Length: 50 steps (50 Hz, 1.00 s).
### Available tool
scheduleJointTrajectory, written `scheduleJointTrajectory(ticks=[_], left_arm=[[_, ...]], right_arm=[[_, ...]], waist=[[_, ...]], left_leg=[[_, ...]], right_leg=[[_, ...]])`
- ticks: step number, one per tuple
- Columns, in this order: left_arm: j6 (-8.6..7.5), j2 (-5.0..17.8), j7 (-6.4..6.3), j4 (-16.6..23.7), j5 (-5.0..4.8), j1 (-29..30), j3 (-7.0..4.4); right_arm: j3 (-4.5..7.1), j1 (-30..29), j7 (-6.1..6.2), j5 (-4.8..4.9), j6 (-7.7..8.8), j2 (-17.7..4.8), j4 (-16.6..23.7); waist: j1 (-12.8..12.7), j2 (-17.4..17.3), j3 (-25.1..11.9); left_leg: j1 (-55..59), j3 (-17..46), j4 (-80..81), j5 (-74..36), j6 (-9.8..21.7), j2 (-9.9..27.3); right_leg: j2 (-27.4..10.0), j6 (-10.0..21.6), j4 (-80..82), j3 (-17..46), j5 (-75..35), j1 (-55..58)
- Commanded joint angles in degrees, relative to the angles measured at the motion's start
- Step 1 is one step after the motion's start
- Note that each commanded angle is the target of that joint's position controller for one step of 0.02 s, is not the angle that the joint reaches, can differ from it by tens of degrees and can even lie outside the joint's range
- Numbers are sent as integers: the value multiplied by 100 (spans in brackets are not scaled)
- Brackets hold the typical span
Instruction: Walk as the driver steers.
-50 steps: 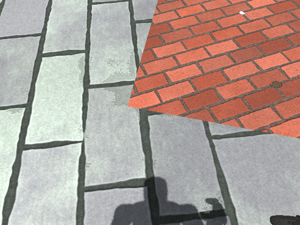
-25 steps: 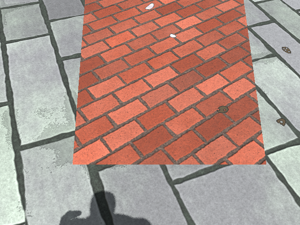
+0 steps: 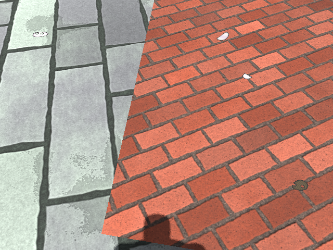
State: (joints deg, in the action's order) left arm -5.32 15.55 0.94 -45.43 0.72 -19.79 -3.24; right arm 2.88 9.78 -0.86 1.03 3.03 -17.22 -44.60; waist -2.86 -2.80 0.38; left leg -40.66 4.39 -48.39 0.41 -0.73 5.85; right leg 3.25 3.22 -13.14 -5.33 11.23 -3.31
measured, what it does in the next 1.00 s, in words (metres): walks ahead, turning left: left foot, then right foot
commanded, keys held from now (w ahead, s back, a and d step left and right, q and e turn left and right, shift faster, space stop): w+q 0.54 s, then w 0.46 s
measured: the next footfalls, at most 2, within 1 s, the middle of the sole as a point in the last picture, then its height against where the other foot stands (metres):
left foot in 0.22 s outside the picture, level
right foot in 0.70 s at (181, 225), level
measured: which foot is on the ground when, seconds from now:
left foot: up 0.00-0.20, down 0.22-0.72, up 0.74-1.00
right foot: down 0.00-0.24, up 0.26-0.68, down 0.70-1.00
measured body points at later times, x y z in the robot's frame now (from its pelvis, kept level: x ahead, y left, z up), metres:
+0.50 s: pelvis +0.28 +0.08 +0.00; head +0.31 +0.10 +0.45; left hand +0.39 +0.38 -0.09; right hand +0.43 -0.18 -0.10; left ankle +0.25 +0.15 -0.75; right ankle +0.45 -0.08 -0.68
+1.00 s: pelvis +0.56 +0.11 +0.00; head +0.58 +0.11 +0.45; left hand +0.47 +0.37 -0.12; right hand +0.82 -0.05 -0.10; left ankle +0.61 +0.31 -0.69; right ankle +0.56 +0.01 -0.75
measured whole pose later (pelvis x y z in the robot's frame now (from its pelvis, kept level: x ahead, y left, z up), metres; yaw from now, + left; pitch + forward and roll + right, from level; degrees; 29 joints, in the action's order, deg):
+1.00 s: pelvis +0.56 +0.11 +0.00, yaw +24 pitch +2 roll -1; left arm -5.0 14.9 1.0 -47.6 -0.4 -21.2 -2.6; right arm 2.9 9.6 -0.3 0.3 3.3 -16.2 -39.0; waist -4.1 -2.5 0.9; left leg -37.0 2.8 -46.9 7.0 -0.1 5.3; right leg 3.1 2.7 -15.6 -1.0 10.9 -6.3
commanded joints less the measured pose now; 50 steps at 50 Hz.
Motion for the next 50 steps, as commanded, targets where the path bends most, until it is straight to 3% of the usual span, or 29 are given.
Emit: scheduleJointTrajectory(ticks=[1, 5, 7, 9, 10, 11, 12, 13, 14, 15, 16, 17, 18, 21, 26, 28, 31, 33, 34, 35, 36, 37, 38, 39, 40, 42, 44, 47, 50], left_arm=[[-99, 904, -74, 310, -31, 276, -215], [33, 990, -109, 59, -107, -18, -260], [129, 1065, -143, 7, -147, -3, -292], [223, 1234, -212, 45, -155, 120, -337], [283, 1263, -254, 74, -153, 201, -338], [288, 1174, -300, 133, -133, 179, -289], [164, 600, -253, 401, 44, -262, -84], [-68, 435, -150, 497, 24, -194, 33], [-224, 887, -53, 613, -217, 424, -90], [-301, 871, -32, 734, -282, 753, -62], [-314, 826, -69, 717, -163, 828, -65], [-262, 895, -104, 694, -49, 803, -123], [-186, 874, -99, 702, -17, 703, -140], [-33, 660, -127, 729, 31, 681, -98], [-68, 409, -80, 984, -18, 1794, 17], [-113, 485, -21, 1044, -88, 2036, 1], [-187, 664, 65, 1058, -95, 2045, -64], [-224, 744, 70, 1003, -88, 1744, -119], [-242, 842, 40, 883, -52, 1315, -189], [-269, 1060, 7, 799, 26, 626, -263], [-241, 1597, -10, 661, 97, -130, -409], [-170, 1441, 62, 397, -81, -557, -417], [-154, 1007, 62, 461, -163, -297, -283], [-104, 837, 43, 525, -109, 50, -212], [-74, 718, 43, 527, -59, 301, -152], [-84, 560, 33, 514, -4, 539, -81], [-113, 618, 28, 435, -60, 486, -95], [-100, 852, -11, 293, -105, 338, -156], [-40, 944, -36, 146, -156, 135, -167]], right_arm=[[6, -416, -81, 2, 70, -161, 432], [-15, -953, -209, 10, 70, -144, 768], [9, -1025, -278, 4, 67, -199, 922], [116, -639, -302, -8, 43, -392, 950], [245, 45, -284, -4, 31, -594, 810], [439, 985, -204, 16, 10, -962, 589], [619, 1555, -88, 4, -25, -1670, 527], [543, 1541, -105, 48, 21, -1579, 644], [427, 1492, -104, -3, 43, -1166, 631], [374, 1217, -85, -3, 61, -958, 645], [323, 823, -74, -2, 53, -816, 721], [263, 520, -56, -40, 47, -643, 819], [245, 366, -39, -88, 39, -612, 908], [298, 358, 41, -68, 73, -765, 893], [346, 760, 163, 16, 8, -896, 723], [346, 965, 175, 36, -18, -906, 626], [310, 1147, 183, 25, -33, -784, 501], [315, 1078, 174, -5, -61, -784, 478], [279, 1048, 161, -21, -68, -679, 495], [180, 1031, 140, -66, -54, -440, 560], [64, 1738, 142, -11, 7, -112, 614], [48, 1898, 148, 72, 59, -234, 588], [169, 1313, 143, 120, 72, -736, 619], [176, 754, 142, 78, 67, -772, 749], [163, 467, 124, -11, 77, -693, 836], [168, 540, 91, -53, 71, -506, 804], [129, 608, 78, -48, 51, -323, 762], [55, 115, 75, -94, 81, -170, 901], [6, -419, 21, -70, 135, -64, 990]], waist=[[-6, 530, 287], [-189, 479, 461], [-127, 561, 427], [155, 787, 20], [554, 772, -387], [999, 563, -902], [863, -713, -1602], [775, -981, -2403], [1027, -472, -1905], [908, -189, -1194], [638, 234, -703], [425, 194, -457], [263, 41, -371], [149, 7, -246], [582, -160, -71], [689, -221, -76], [682, -310, -71], [479, -452, -63], [258, -423, -254], [-65, -167, -884], [-25, 1125, -1798], [-97, 2107, -1911], [-230, 1286, -1033], [-194, 832, -497], [-73, 639, -86], [193, 835, 42], [247, 905, -19], [140, 707, 43], [-52, 691, 105]], left_leg=[[227, -105, 725, -731, 61, -28], [-76, -283, 1268, -317, 251, -101], [-19, -501, 1391, 271, 402, -219], [783, -898, 1377, 875, 614, -597], [1722, -1046, 1559, 835, 771, -857], [3302, -721, 1761, 519, 1020, -862], [5606, 1793, 1749, 476, 1883, 628], [6564, 4399, 2794, 1192, 2632, 1431], [6294, 3697, 2987, 1420, 2262, 1232], [5488, 2879, 3014, 1194, 2020, 993], [4560, 2295, 3091, 691, 1840, 757], [3860, 1896, 3230, 150, 1756, 569], [3400, 1763, 3372, -112, 1763, 450], [2699, 1289, 3558, -717, 1817, 255], [2410, 948, 3432, 42, 1396, -138], [2611, 1157, 3325, 347, 1344, -5], [3213, 1552, 2915, 500, 1239, 297], [3410, 1682, 2585, 132, 1127, 363], [3403, 1582, 2138, -414, 1013, 147], [3069, 1276, 1009, -380, 826, -151], [1356, 597, -987, 1055, 388, -903], [47, 467, -2156, 3255, 220, -1094], [-471, 669, -2588, 2950, 255, -784], [-496, 428, -2567, 2502, 271, -543], [-398, 272, -2228, 2173, 265, -359], [139, 172, -1641, 1752, 238, -76], [286, 9, -1265, 1574, 166, -33], [173, -107, -247, 872, 51, 34], [456, -252, 811, 4, 19, -76]], right_leg=[[-1592, 731, 700, 330, -1405, -268], [-1850, 623, 425, 102, -1686, 602], [-1943, 513, 36, -19, -2527, 958], [-1899, 349, -844, -235, -4573, 1070], [-1755, 213, -1804, -415, -5223, 891], [-1520, -4, -3142, -526, -4682, 20], [-824, -367, -5353, -516, -1224, -2346], [64, -496, -6581, 667, 2264, -3754], [-343, -359, -6746, 1197, 1934, -4357], [-583, -257, -6372, 1079, 1446, -4435], [-801, -271, -5814, 1021, 1100, -4159], [-948, -324, -5396, 1008, 877, -3732], [-983, -388, -5232, 1008, 751, -3402], [-911, -652, -4537, 835, 347, -3159], [-514, -767, -2380, 772, -1442, -2690], [-420, -733, -1979, 821, -1664, -2535], [-464, -515, -1611, 939, -1388, -2468], [-427, -292, -1424, 810, -935, -2099], [-356, -131, -1236, 686, -866, -1467], [-893, 190, -1385, 1158, -926, -297], [-2092, 1072, -1348, 3133, -453, 1840], [-2649, 1479, -482, 5039, 1282, 2311], [-2483, 1223, -271, 4691, 2133, 1689], [-2249, 1011, -234, 3891, 1823, 992], [-2000, 977, -81, 3314, 1210, 314], [-1635, 867, 161, 2624, 335, -345], [-1536, 943, 312, 2190, -341, -496], [-1528, 994, 468, 1727, -1071, -437], [-1373, 851, 479, 1275, -1304, -402]])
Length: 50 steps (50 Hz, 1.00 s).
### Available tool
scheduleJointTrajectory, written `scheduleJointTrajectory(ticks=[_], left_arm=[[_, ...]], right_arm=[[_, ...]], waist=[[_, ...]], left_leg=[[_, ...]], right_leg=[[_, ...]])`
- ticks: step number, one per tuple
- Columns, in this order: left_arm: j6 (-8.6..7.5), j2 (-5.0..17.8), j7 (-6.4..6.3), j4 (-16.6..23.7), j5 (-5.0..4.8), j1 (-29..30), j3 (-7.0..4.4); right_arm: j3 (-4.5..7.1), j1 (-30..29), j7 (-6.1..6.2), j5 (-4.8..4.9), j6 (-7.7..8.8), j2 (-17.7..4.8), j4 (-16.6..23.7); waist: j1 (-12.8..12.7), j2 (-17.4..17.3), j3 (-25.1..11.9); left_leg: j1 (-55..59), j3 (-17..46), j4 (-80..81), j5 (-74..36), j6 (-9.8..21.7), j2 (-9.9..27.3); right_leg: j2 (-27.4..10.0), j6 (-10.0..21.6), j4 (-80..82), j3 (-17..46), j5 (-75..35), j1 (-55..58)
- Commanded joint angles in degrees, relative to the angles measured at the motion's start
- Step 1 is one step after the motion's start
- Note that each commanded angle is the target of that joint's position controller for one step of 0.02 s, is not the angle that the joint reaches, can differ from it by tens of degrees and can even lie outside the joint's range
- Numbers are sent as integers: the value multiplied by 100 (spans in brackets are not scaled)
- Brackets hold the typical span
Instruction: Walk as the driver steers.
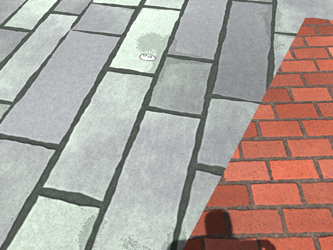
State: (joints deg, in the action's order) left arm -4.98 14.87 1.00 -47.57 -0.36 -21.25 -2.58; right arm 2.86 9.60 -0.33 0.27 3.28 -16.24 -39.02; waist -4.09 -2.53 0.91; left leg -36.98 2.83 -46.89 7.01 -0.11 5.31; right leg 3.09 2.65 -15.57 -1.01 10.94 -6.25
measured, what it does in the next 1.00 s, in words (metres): walks ahead, turning right: left foot, then right foot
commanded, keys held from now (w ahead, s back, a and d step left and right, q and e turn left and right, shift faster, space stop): w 0.34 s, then w+e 0.66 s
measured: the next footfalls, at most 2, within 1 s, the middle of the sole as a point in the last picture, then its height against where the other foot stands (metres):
left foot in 0.22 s outside the picture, level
right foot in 0.76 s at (217, 230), level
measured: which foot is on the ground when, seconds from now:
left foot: up 0.00-0.20, down 0.22-0.74, up 0.76-1.00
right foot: down 0.00-0.22, up 0.24-0.74, down 0.76-1.00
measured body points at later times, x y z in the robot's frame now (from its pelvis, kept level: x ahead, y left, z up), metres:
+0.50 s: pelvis +0.27 +0.06 +0.00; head +0.29 +0.07 +0.45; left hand +0.43 +0.33 -0.11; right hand +0.32 -0.22 -0.12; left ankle +0.25 +0.15 -0.75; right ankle +0.39 -0.11 -0.68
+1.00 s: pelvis +0.55 -0.03 +0.00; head +0.58 -0.05 +0.45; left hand +0.71 +0.21 -0.11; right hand +0.64 -0.34 -0.10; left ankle +0.68 +0.12 -0.68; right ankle +0.53 -0.10 -0.75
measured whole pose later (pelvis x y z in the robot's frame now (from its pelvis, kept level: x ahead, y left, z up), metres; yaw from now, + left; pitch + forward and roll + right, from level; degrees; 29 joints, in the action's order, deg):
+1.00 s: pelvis +0.55 -0.03 +0.00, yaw -19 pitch +2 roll +0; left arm -2.7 16.0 0.7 -41.4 -0.6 -17.8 -3.7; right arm 2.7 7.2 0.1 -0.8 5.6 -17.4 -40.9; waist -2.2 -1.4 2.2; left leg -35.9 4.5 -54.4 14.3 -2.8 5.4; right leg 6.6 5.3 -20.5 4.2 9.3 -12.7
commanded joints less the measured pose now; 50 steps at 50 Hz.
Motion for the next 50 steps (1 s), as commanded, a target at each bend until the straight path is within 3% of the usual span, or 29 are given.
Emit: scheduleJointTrajectory(ticks=[1, 4, 7, 9, 10, 11, 12, 13, 14, 15, 16, 18, 20, 22, 27, 32, 33, 35, 36, 37, 38, 39, 40, 41, 42, 43, 44, 46, 50], left_arm=[[-55, 1037, -46, 301, -64, 178, -234], [18, 1079, -50, 112, -97, -139, -236], [117, 1174, -83, -9, -116, -205, -270], [173, 1269, -115, -18, -126, -43, -293], [186, 1163, -128, -2, -104, -30, -248], [162, 875, -143, 170, 45, 20, -117], [36, 214, -106, 264, 31, -687, 87], [-67, 814, -64, 176, -88, -368, -44], [-129, 1062, -32, 352, -196, 180, -122], [-144, 997, -47, 402, -159, 482, -110], [-126, 948, -57, 423, -62, 615, -128], [-5, 747, -44, 341, -55, 369, -118], [129, 574, -59, 319, -67, 370, -86], [180, 537, -73, 421, -59, 699, -83], [128, 425, 41, 642, -65, 1483, -47], [129, 392, 195, 1051, -74, 2191, -17], [132, 416, 232, 1130, -71, 2246, -27], [146, 551, 284, 1217, -59, 2070, -98], [165, 690, 285, 1172, -51, 1687, -182], [175, 926, 255, 984, -64, 875, -335], [213, 1365, 160, 775, -76, -121, -530], [215, 1989, 108, 763, -136, -280, -652], [180, 1524, 93, 873, -118, -435, -511], [147, 1251, 78, 860, -53, -246, -426], [127, 1141, 61, 911, -54, 83, -396], [139, 968, 57, 984, -46, 451, -338], [128, 908, 30, 1081, 29, 667, -308], [125, 861, 3, 1161, 5, 828, -305], [134, 1124, -129, 1068, -51, 598, -387]], right_arm=[[4, -573, -54, 26, 123, -158, 466], [10, -1019, -129, 81, 156, -192, 609], [48, -1153, -204, 88, 195, -311, 712], [158, -539, -192, 49, 210, -522, 559], [291, 269, -143, 18, 199, -778, 312], [411, 1352, -73, -52, 173, -1200, 126], [481, 1564, -90, -54, 141, -1624, 16], [349, 1613, -93, 26, 119, -1052, 14], [267, 1216, -80, 36, 125, -869, 41], [224, 857, -81, 4, 124, -767, 75], [183, 584, -103, -34, 128, -634, 87], [154, 361, -118, -78, 184, -506, 68], [188, 352, -112, -48, 280, -579, -53], [229, 460, -67, -93, 321, -682, -198], [241, 618, 12, -75, 311, -810, -424], [287, 1024, 55, 11, 155, -922, -741], [301, 1033, 69, 30, 104, -953, -772], [341, 921, 126, 48, 7, -1096, -750], [363, 872, 168, 48, -48, -1172, -725], [351, 790, 214, 47, -106, -1168, -686], [289, 837, 263, -13, -85, -1063, -573], [3, 1428, 137, -197, 86, -228, -298], [44, 978, 41, -50, 322, -573, -302], [126, 412, -26, 170, 458, -864, -109], [85, 202, -15, 152, 528, -789, -32], [113, 66, 31, -2, 525, -773, -55], [155, 197, 42, -52, 472, -821, -30], [168, 388, 36, -95, 341, -748, -47], [63, -255, 54, -137, 235, -435, 133]], waist=[[2, 658, 84], [-139, 660, 204], [-34, 726, 246], [401, 754, -119], [776, 645, -666], [1190, 51, -1553], [814, -1496, -2204], [1062, -960, -2070], [1014, -660, -1195], [857, -230, -769], [694, -100, -433], [384, -241, -347], [300, -200, -203], [367, -77, -22], [650, -5, 197], [892, 60, 403], [869, 25, 400], [673, -162, 155], [444, -275, -140], [-12, -203, -582], [-437, 197, -1158], [74, 1711, -1756], [-255, 1224, -2386], [-354, 972, -1613], [-152, 499, -1104], [73, 144, -636], [313, 442, -559], [511, 495, -428], [357, 494, -148]], left_leg=[[209, -149, 925, -854, -53, -82], [302, -194, 1386, -976, 6, -193], [397, -199, 1725, -471, 212, -273], [1411, -417, 2016, -303, 423, -502], [2639, -456, 2049, -425, 600, -532], [4404, 681, 1795, -707, 995, 515], [6093, 3289, 2357, 352, 1919, 1724], [5950, 3728, 2774, 1249, 1867, 1648], [5237, 2904, 2903, 1103, 1627, 1440], [4474, 2298, 3030, 584, 1493, 1191], [3826, 1888, 3208, 39, 1439, 996], [3153, 1381, 3551, -460, 1411, 827], [2831, 906, 3812, -773, 1449, 826], [2789, 523, 3972, -905, 1407, 820], [2945, -428, 4109, -1043, 1066, 637], [4019, -726, 3785, -1401, 924, 961], [4229, -775, 3603, -1763, 873, 1021], [4447, -961, 2934, -3525, 727, 1034], [4446, -1075, 2297, -4515, 640, 992], [4139, -1269, 1211, -4878, 480, 806], [2877, -1300, -376, -3667, 251, 589], [128, -1056, -2531, 1436, -151, -568], [-622, 192, -3278, 2596, -95, -778], [-1062, 334, -3253, 2142, 38, -457], [-937, 278, -2787, 1672, 104, -215], [-635, 200, -2270, 1419, 81, -53], [-188, 254, -2030, 1275, 20, 49], [159, 206, -1553, 1211, -148, 88], [335, 12, -48, -3, -404, -99]], right_leg=[[-1343, 878, 700, 758, -1280, -92], [-1512, 834, 585, 785, -1268, 217], [-1745, 715, 285, 868, -1682, 704], [-1630, 551, -468, 666, -3056, 763], [-1355, 402, -1427, 430, -3502, 445], [-1034, 177, -3169, 182, -2091, -710], [-31, -168, -5064, 156, 1812, -2926], [-283, -139, -5715, 777, 2234, -3626], [-553, -85, -5771, 672, 1748, -3956], [-795, -99, -5528, 527, 1238, -3792], [-931, -151, -5192, 485, 933, -3590], [-1087, -225, -4883, 525, 611, -3019], [-1121, -318, -4631, 517, 361, -2998], [-1107, -378, -4178, 631, -199, -3251], [-881, -284, -2631, 437, -1708, -3073], [-770, -62, -1938, 214, -1339, -3426], [-721, 9, -1880, 120, -1044, -3448], [-439, 198, -1854, -227, -408, -2961], [-216, 317, -1876, -414, -150, -2384], [34, 500, -1592, -503, -351, -1269], [-385, 827, -1494, 373, -576, 534], [-1898, 1933, -1186, 3498, 198, 2748], [-2234, 2125, -372, 4846, 674, 3198], [-2038, 1806, -272, 3955, 335, 2715], [-1797, 1614, -260, 3276, -138, 1897], [-1574, 1455, -128, 2740, -739, 1049], [-1501, 1516, -22, 2549, -1295, 451], [-1329, 1537, 177, 2247, -1641, -149], [-960, 1302, 293, 1638, -1627, -860]])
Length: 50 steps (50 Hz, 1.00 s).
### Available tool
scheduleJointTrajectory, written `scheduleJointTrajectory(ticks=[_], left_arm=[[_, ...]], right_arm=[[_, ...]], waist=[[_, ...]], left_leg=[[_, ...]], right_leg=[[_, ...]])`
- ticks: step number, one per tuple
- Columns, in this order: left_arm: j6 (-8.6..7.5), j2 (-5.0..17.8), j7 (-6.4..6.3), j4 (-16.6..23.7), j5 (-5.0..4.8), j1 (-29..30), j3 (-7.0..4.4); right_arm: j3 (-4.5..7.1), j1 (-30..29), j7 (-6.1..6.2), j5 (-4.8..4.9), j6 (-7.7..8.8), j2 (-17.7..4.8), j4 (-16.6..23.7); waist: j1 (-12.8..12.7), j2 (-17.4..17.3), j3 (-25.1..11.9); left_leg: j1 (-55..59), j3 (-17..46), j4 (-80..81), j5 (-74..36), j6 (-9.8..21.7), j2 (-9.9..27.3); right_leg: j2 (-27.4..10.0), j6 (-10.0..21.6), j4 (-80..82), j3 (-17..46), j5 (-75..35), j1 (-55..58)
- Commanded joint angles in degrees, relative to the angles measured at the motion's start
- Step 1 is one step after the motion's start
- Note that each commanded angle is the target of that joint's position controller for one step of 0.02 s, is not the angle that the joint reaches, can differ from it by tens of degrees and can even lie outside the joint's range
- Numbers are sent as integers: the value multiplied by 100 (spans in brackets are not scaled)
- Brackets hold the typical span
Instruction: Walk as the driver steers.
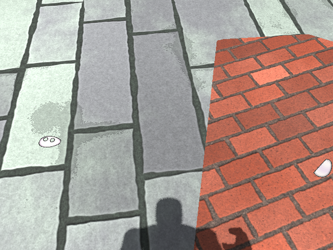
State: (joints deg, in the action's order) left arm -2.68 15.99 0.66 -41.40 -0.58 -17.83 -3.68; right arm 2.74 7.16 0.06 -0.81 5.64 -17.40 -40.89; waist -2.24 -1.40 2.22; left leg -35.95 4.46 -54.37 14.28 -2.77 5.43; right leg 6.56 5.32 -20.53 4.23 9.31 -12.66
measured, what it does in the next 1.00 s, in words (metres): walks ahead: left foot, then right foot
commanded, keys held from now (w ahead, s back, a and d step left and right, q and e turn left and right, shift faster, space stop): w+e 0.08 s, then w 0.78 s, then w+q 0.14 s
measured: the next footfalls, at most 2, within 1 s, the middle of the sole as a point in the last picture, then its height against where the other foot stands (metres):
left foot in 0.24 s outside the picture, level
right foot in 0.74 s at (220, 225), level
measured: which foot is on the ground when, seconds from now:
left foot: up 0.00-0.22, down 0.24-0.74, up 0.76-1.00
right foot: down 0.00-0.26, up 0.28-0.72, down 0.74-1.00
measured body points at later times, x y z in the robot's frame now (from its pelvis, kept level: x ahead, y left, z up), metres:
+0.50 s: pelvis +0.28 +0.05 +0.00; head +0.30 +0.06 +0.45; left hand +0.47 +0.29 -0.10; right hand +0.27 -0.22 -0.12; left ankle +0.27 +0.15 -0.74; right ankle +0.34 -0.12 -0.68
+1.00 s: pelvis +0.54 -0.05 +0.00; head +0.56 -0.06 +0.45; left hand +0.64 +0.22 -0.11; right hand +0.63 -0.34 -0.11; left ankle +0.64 +0.11 -0.67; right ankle +0.52 -0.14 -0.74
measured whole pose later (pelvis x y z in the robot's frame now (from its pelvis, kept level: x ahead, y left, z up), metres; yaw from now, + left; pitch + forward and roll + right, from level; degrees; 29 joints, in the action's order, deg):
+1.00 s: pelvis +0.54 -0.05 +0.00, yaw -7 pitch +1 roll -1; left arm -5.1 15.2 1.3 -45.5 0.7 -17.9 -3.2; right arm 3.1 11.7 -0.3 1.1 3.1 -18.0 -46.2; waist -1.7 -2.9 0.9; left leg -37.4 3.5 -57.3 10.3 -0.5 6.1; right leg 3.4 3.4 -16.1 -4.0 9.5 -7.6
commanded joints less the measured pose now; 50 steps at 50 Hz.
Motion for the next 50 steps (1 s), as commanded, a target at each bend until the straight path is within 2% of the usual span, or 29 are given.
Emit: scheduleJointTrajectory(ticks=[1, 3, 7, 9, 11, 12, 13, 14, 15, 16, 17, 19, 20, 23, 26, 30, 33, 35, 36, 37, 38, 39, 40, 41, 42, 43, 44, 46, 50], left_arm=[[-78, 1021, -117, 422, -45, 189, -284], [-38, 1028, -147, 357, -61, 5, -287], [-6, 907, -160, 173, -84, -333, -254], [11, 901, -160, 123, -46, -340, -255], [29, 741, -138, 136, -16, -271, -198], [16, 497, -121, 218, 45, -252, -92], [-55, 178, -124, 265, -82, -1037, 13], [-102, 477, -136, 220, -128, -1032, -4], [-107, 884, -128, 268, -158, -410, -111], [-102, 876, -132, 374, -101, 48, -106], [-119, 806, -114, 453, -13, 306, -102], [-115, 618, -77, 426, 8, 230, -98], [-105, 509, -66, 398, 1, 174, -76], [-112, 332, -66, 538, 45, 573, -2], [-162, 206, -21, 638, 39, 1099, 59], [-212, 207, 73, 807, -35, 1762, 74], [-248, 298, 156, 944, -54, 2030, 49], [-268, 459, 172, 891, -35, 1735, -19], [-268, 616, 147, 729, -5, 1170, -112], [-256, 902, 93, 484, 26, 290, -245], [-224, 1410, 38, 376, 139, -586, -360], [-183, 1448, 65, 247, 50, -827, -358], [-170, 982, 60, 246, -2, -691, -220], [-168, 869, 54, 282, -24, -248, -159], [-173, 771, 67, 311, 33, 99, -123], [-192, 630, 90, 328, 88, 336, -78], [-226, 583, 91, 315, 122, 477, -73], [-327, 541, 96, 202, 85, 547, -85], [-391, 696, 16, -75, 147, 349, -143]], right_arm=[[51, -231, 2, -20, 9, -263, 366], [32, -629, -41, 37, 43, -241, 452], [94, -864, -139, 109, 127, -447, 527], [143, -726, -163, 101, 173, -545, 512], [253, -13, -120, 45, 214, -707, 329], [328, 760, -85, -28, 235, -953, 247], [494, 1482, -89, -68, 166, -1512, 27], [430, 1703, -161, 117, 131, -1150, -110], [315, 1405, -153, 169, 114, -766, -59], [252, 1058, -141, 108, 70, -638, 12], [197, 839, -141, 70, 39, -509, 2], [130, 677, -131, 15, 49, -370, -22], [132, 703, -130, 43, 62, -382, -60], [196, 857, -92, 109, 72, -639, -198], [214, 1039, -62, 153, 15, -751, -331], [211, 1484, -49, 208, -66, -823, -577], [229, 1632, -26, 226, -164, -887, -717], [263, 1559, 5, 229, -225, -996, -750], [257, 1463, 21, 240, -250, -1004, -742], [196, 1437, 34, 195, -254, -868, -690], [40, 1682, 29, 69, -178, -433, -489], [-82, 2094, -3, 88, -63, -90, -539], [76, 1610, -48, 237, 6, -685, -495], [112, 1126, -69, 301, 46, -805, -337], [110, 888, -52, 229, 52, -745, -311], [131, 869, -45, 152, 14, -669, -321], [119, 1061, -57, 174, -47, -554, -373], [90, 1185, -44, 204, -185, -354, -461], [97, 610, -36, 185, -253, -286, -290]], waist=[[80, 444, -257], [-98, 545, -237], [-193, 660, -245], [-89, 792, -209], [295, 798, -510], [648, 421, -1205], [526, -1165, -1989], [630, -1441, -1869], [729, -736, -1020], [651, -325, -587], [546, -205, -230], [314, -431, -150], [281, -485, -193], [347, -335, -125], [521, -275, -84], [760, -261, 54], [724, -306, 145], [463, -380, -40], [118, -345, -390], [-276, -229, -1011], [-425, 653, -1958], [-307, 1767, -2523], [-426, 1196, -1901], [-315, 939, -1103], [-162, 562, -710], [33, 480, -438], [216, 692, -439], [337, 688, -346], [226, 441, -70]], left_leg=[[393, -161, 1165, -1163, -147, -207], [733, -182, 1870, -1802, -150, -408], [884, -8, 2485, -1841, 18, -433], [1033, -51, 2606, -1387, 208, -422], [2086, -225, 2912, -1169, 512, -469], [3349, 456, 2769, -1156, 873, 240], [5358, 2785, 3045, -206, 1867, 1403], [5498, 4154, 3738, 1303, 2028, 1725], [4826, 3525, 3843, 1762, 1763, 1541], [4149, 2783, 3903, 1320, 1581, 1299], [3555, 2275, 4057, 741, 1562, 1072], [2966, 1635, 4297, -109, 1466, 740], [2874, 1413, 4373, -445, 1503, 676], [2846, 928, 4583, -1247, 1615, 679], [2873, 431, 4626, -1601, 1482, 520], [3066, 247, 4525, -1616, 1386, 585], [3581, 338, 4268, -1897, 1288, 831], [3789, 280, 3814, -2858, 1166, 866], [3704, 72, 3157, -3737, 1050, 693], [3177, -156, 2076, -3763, 875, 414], [1326, -482, 11, -1977, 535, -148], [-110, -90, -1302, 1879, 380, -819], [-723, 250, -1824, 1817, 441, -474], [-907, 39, -1732, 1254, 481, -209], [-716, -67, -1469, 781, 455, -15], [-450, -65, -1207, 466, 422, 131], [-100, -19, -1092, 289, 371, 233], [77, -27, -889, 69, 269, 277], [-349, 180, 64, -1087, 184, 193]], right_leg=[[-1186, 923, 759, 1015, -1239, -309], [-1108, 769, 695, 1037, -797, -402], [-1425, 640, 285, 1506, -303, 237], [-1588, 560, 1, 1720, -499, 542], [-1293, 357, -758, 1578, -1328, 552], [-988, 160, -2092, 1225, -992, 74], [-137, -320, -4122, 460, 770, -1860], [-212, -388, -4949, 604, 2392, -2889], [-500, -354, -5280, 701, 1970, -3266], [-735, -347, -5192, 435, 1547, -3204], [-911, -358, -4838, 301, 1235, -3127], [-1162, -385, -4314, 180, 858, -2612], [-1185, -418, -4142, 89, 793, -2509], [-1263, -548, -3259, -63, 235, -2642], [-1196, -592, -2168, -195, -696, -2415], [-1004, -575, -1322, -333, -1274, -2082], [-930, -395, -968, -322, -857, -2108], [-783, -222, -764, -438, -507, -1545], [-635, -74, -570, -592, -570, -680], [-800, 136, -664, -453, -733, 708], [-2187, 768, -883, 1362, -707, 2900], [-2945, 1310, -118, 3439, 343, 3742], [-2730, 1090, 142, 3249, 1067, 3314], [-2545, 914, 311, 2482, 799, 2478], [-2317, 847, 494, 1985, 303, 1724], [-2120, 806, 707, 1601, -179, 1139], [-2066, 827, 879, 1337, -430, 772], [-1985, 847, 1158, 804, -766, 404], [-1922, 715, 1384, -14, -1262, 429]])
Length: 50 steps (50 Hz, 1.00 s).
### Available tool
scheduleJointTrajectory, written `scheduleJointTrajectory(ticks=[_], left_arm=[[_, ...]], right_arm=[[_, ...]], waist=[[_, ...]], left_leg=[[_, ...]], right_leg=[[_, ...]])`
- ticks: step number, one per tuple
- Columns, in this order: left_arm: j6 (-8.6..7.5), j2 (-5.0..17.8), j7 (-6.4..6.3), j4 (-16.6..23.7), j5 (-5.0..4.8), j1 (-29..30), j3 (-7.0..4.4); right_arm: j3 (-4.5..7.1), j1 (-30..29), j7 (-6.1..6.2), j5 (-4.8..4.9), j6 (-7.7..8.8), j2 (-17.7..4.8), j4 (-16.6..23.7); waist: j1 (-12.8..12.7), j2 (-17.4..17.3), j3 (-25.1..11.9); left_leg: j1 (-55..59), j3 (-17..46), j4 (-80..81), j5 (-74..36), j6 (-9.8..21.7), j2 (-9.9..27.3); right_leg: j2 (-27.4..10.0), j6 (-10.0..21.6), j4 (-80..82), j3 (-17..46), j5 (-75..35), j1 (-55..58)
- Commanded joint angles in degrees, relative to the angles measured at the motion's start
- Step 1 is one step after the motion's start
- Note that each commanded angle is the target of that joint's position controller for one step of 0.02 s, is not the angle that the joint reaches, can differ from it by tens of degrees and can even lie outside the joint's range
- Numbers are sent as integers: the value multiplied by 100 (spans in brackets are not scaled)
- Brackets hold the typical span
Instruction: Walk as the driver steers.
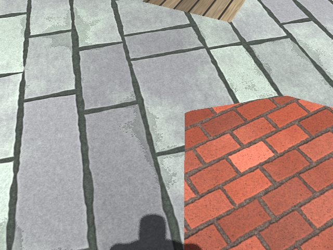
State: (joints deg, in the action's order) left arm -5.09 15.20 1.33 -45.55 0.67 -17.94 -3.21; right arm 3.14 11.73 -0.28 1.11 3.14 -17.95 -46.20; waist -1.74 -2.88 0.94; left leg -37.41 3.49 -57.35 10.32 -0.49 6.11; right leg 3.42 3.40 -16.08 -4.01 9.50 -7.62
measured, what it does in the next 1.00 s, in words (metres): walks ahead, turning left: left foot, then right foot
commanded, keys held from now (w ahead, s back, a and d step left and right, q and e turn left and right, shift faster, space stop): w+q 0.60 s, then w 0.40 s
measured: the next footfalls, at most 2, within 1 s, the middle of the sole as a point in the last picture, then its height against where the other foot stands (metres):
left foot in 0.28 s outside the picture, level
right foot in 0.76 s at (175, 215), level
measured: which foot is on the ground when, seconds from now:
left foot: up 0.00-0.26, down 0.28-0.78, up 0.80-1.00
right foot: down 0.00-0.30, up 0.32-0.74, down 0.76-1.00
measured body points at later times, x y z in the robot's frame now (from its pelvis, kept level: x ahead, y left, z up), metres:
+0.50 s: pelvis +0.28 +0.08 +0.00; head +0.31 +0.10 +0.44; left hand +0.36 +0.39 -0.11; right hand +0.45 -0.16 -0.11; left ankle +0.28 +0.15 -0.75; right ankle +0.35 -0.08 -0.67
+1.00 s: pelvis +0.56 +0.11 +0.00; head +0.59 +0.11 +0.45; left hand +0.50 +0.38 -0.12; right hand +0.80 -0.08 -0.11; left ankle +0.52 +0.26 -0.68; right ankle +0.61 +0.02 -0.75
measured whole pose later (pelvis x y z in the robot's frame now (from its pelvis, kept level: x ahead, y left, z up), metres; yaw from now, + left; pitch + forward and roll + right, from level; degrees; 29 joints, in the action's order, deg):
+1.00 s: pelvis +0.56 +0.11 +0.00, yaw +25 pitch +1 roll -1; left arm -5.4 14.6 1.3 -46.7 0.0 -18.4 -2.6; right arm 3.3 13.4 0.1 0.4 3.0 -16.8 -40.5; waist -2.4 -2.6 1.0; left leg -32.2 2.8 -58.3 16.6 0.6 3.4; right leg 3.3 2.9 -19.7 -0.6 10.0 -11.0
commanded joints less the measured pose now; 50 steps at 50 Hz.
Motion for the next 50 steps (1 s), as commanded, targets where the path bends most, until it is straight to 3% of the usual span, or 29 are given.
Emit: scheduleJointTrajectory(ticks=[1, 5, 10, 12, 13, 14, 15, 16, 17, 18, 19, 20, 21, 24, 26, 29, 32, 35, 37, 38, 39, 40, 41, 42, 43, 44, 45, 47, 50], left_arm=[[-147, 800, -69, 304, 16, 362, -190], [-115, 934, -134, 90, -33, 122, -211], [104, 1058, -185, -174, -132, -153, -270], [203, 1219, -251, -140, -141, -38, -314], [263, 1276, -293, -115, -132, 14, -328], [301, 1243, -337, -71, -135, 77, -302], [241, 1021, -360, 81, -9, -50, -194], [51, 292, -233, 303, 57, -465, 49], [-189, 859, -114, 323, -118, 27, -67], [-301, 983, -61, 518, -306, 554, -93], [-346, 868, -87, 559, -241, 697, -66], [-321, 919, -134, 527, -87, 743, -115], [-257, 916, -135, 529, -34, 657, -137], [-83, 724, -149, 557, 24, 551, -119], [-44, 601, -165, 689, 38, 960, -69], [-84, 457, -121, 838, 5, 1605, -4], [-144, 541, -42, 932, -88, 1939, -16], [-216, 721, 28, 955, -82, 1925, -80], [-255, 819, 17, 860, -68, 1507, -145], [-278, 982, -15, 729, -21, 975, -231], [-290, 1264, -48, 639, 44, 119, -304], [-207, 1742, -12, 355, 40, -514, -459], [-190, 1233, 40, 323, -147, -584, -338], [-168, 924, 26, 377, -156, -274, -243], [-127, 845, 15, 449, -74, 60, -192], [-101, 743, 13, 431, -35, 243, -149], [-112, 656, -1, 420, 10, 330, -106], [-126, 601, -4, 355, -35, 314, -85], [-125, 860, -41, 220, -106, 163, -150]], right_arm=[[52, 27, -28, -5, 15, -205, 275], [-17, -711, -143, -9, 56, -70, 533], [-14, -1237, -314, -5, 47, -118, 959], [76, -965, -355, -14, 25, -286, 1021], [180, -453, -349, -14, 5, -456, 939], [356, 446, -293, 4, -6, -748, 725], [537, 1339, -166, 8, -66, -1291, 578], [556, 1074, -152, 82, -41, -1579, 714], [410, 1203, -158, 33, -20, -1091, 759], [346, 1050, -138, -25, 15, -845, 760], [321, 713, -141, -31, 45, -777, 790], [269, 391, -120, -40, 56, -587, 864], [239, 217, -97, -101, 53, -546, 962], [278, 177, -31, -67, 70, -654, 996], [324, 303, 40, -42, 60, -794, 946], [339, 516, 104, 1, 3, -820, 862], [327, 820, 116, 25, -30, -780, 712], [301, 984, 125, 1, -45, -688, 591], [300, 897, 115, -22, -76, -678, 578], [243, 880, 100, -43, -74, -525, 603], [136, 895, 95, -121, -67, -298, 708], [37, 1728, 95, 43, 5, 38, 735], [86, 1603, 106, 75, 41, -392, 651], [170, 942, 97, 89, 52, -694, 742], [154, 524, 104, 29, 58, -651, 845], [157, 279, 87, -60, 87, -580, 927], [167, 302, 65, -76, 96, -508, 929], [136, 437, 36, -48, 75, -311, 870], [59, 12, 33, -97, 66, -122, 1018]], waist=[[139, 589, 86], [-159, 499, 302], [-246, 508, 406], [-8, 727, 72], [291, 799, -268], [772, 663, -745], [1056, -119, -1393], [476, -1384, -2007], [862, -610, -2224], [884, -333, -1455], [606, 287, -850], [416, 341, -608], [238, 184, -458], [69, 115, -301], [178, 79, -146], [441, -82, -84], [606, -195, -95], [565, -300, -68], [298, -427, -123], [43, -347, -478], [-317, 158, -1267], [-87, 1986, -1920], [-237, 1666, -1633], [-342, 1063, -837], [-244, 645, -467], [-146, 537, -123], [2, 714, -94], [104, 882, -150], [34, 750, -34]], left_leg=[[-146, 244, 727, -1042, -26, 75], [24, -85, 1804, -1790, 82, -66], [-325, -385, 2324, -899, 364, -225], [314, -766, 2302, -263, 564, -565], [1021, -923, 2319, -75, 698, -797], [2350, -888, 2656, -381, 914, -998], [4204, 637, 2694, -617, 1333, -46], [6001, 3936, 3495, 353, 2527, 1273], [6120, 4121, 3923, 762, 2341, 1264], [5516, 3225, 3948, 464, 2074, 1050], [4585, 2581, 4011, -168, 1888, 796], [3938, 2153, 4092, -737, 1784, 620], [3418, 1979, 4224, -1150, 1788, 495], [2659, 1570, 4469, -1685, 1842, 327], [2379, 1280, 4519, -1668, 1716, 143], [2122, 1032, 4409, -1070, 1393, -175], [2369, 1273, 4244, -593, 1281, -11], [3001, 1658, 3819, -580, 1182, 292], [3166, 1720, 3401, -1180, 1059, 284], [3098, 1530, 2732, -1736, 913, -3], [2475, 1141, 1235, -1069, 705, -344], [408, 457, -718, 1397, 241, -1219], [-459, 767, -1446, 2234, 210, -999], [-735, 764, -1642, 1757, 235, -758], [-612, 488, -1502, 1347, 236, -521], [-561, 372, -1154, 1055, 220, -347], [-272, 336, -877, 839, 215, -170], [4, 180, -461, 734, 157, -95], [-146, 11, 432, 267, 24, -11]], right_leg=[[-1545, 827, 966, 592, -1320, -60], [-1584, 660, 1060, 74, -1330, 217], [-1919, 492, 447, -190, -2377, 1411], [-1911, 343, -331, -382, -4337, 1585], [-1840, 249, -1114, -496, -5153, 1516], [-1616, 61, -2316, -664, -5081, 989], [-1318, -176, -4162, -703, -3063, -520], [47, -547, -6209, -40, 2070, -2998], [-248, -376, -6507, 1075, 2180, -3611], [-485, -251, -6319, 1000, 1768, -3858], [-729, -231, -5705, 946, 1358, -3702], [-901, -283, -5174, 918, 1150, -3370], [-965, -342, -4996, 927, 1018, -3008], [-943, -610, -4270, 781, 745, -2721], [-850, -749, -3474, 708, 56, -2722], [-565, -781, -2151, 664, -1165, -2245], [-449, -718, -1576, 723, -1589, -1987], [-487, -480, -1261, 807, -1142, -1968], [-411, -239, -1016, 628, -738, -1445], [-477, -38, -935, 637, -742, -613], [-1307, 338, -1077, 1502, -754, 775], [-2411, 1319, -616, 4036, 513, 2631], [-2561, 1302, -102, 4926, 1938, 2611], [-2360, 1061, -3, 4169, 2023, 1949], [-2121, 917, 62, 3486, 1455, 1295], [-1932, 940, 209, 3065, 858, 747], [-1766, 894, 302, 2733, 347, 432], [-1563, 903, 472, 2252, -273, 215], [-1589, 1015, 713, 1819, -929, 127]])
Velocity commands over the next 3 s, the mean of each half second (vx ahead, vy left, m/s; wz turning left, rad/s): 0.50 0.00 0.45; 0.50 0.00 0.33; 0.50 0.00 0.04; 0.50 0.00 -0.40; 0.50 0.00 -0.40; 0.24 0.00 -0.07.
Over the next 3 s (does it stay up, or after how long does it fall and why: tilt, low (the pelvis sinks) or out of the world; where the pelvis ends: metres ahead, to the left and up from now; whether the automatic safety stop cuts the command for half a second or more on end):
stays up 1.52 0.38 -0.01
